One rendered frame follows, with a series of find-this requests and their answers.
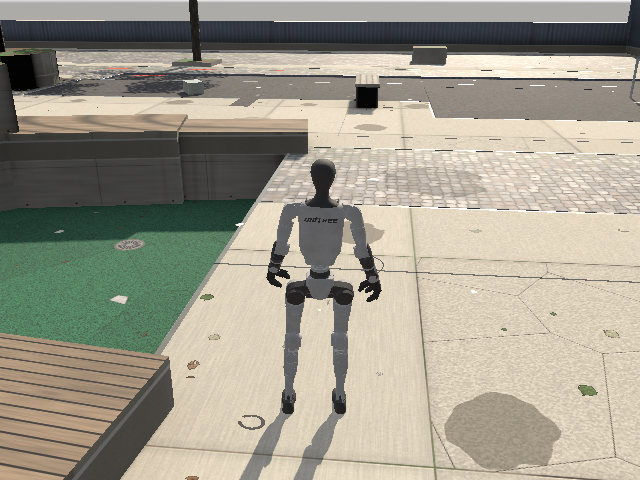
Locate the right robot upper arm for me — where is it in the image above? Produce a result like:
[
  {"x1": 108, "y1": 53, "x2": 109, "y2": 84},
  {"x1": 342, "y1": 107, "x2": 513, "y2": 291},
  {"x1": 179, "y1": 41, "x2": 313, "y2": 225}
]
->
[{"x1": 343, "y1": 203, "x2": 370, "y2": 259}]

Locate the humanoid robot head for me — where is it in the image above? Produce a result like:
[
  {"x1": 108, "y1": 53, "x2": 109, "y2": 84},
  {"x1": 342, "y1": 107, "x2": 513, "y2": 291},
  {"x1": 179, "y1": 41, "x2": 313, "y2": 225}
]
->
[{"x1": 305, "y1": 159, "x2": 339, "y2": 208}]

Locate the right robot forearm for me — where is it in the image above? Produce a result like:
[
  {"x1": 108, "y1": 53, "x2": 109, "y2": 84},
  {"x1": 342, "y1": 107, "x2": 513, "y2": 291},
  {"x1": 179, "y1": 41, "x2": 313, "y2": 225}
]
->
[{"x1": 359, "y1": 243, "x2": 379, "y2": 283}]

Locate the left robot upper arm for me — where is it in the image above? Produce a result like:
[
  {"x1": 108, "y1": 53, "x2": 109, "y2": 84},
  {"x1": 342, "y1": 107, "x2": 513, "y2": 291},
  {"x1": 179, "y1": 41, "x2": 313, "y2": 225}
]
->
[{"x1": 274, "y1": 201, "x2": 301, "y2": 256}]

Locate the left robot forearm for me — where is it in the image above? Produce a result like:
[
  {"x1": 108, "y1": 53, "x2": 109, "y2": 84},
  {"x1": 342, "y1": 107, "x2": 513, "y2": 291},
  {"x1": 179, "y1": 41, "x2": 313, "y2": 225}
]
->
[{"x1": 268, "y1": 240, "x2": 285, "y2": 273}]

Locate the left robot hand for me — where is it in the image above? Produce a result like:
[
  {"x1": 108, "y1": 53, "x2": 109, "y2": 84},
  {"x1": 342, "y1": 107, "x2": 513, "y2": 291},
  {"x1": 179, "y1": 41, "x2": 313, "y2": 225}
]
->
[{"x1": 266, "y1": 269, "x2": 290, "y2": 288}]

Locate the left robot thigh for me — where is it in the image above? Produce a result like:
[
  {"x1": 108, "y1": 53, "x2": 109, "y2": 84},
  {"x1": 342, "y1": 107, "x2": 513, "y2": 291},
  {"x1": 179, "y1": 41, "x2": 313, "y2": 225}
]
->
[{"x1": 285, "y1": 279, "x2": 306, "y2": 351}]

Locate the right robot hand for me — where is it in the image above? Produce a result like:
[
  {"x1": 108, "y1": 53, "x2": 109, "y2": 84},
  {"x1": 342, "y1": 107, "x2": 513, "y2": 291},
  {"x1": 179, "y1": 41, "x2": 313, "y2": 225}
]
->
[{"x1": 358, "y1": 280, "x2": 382, "y2": 302}]

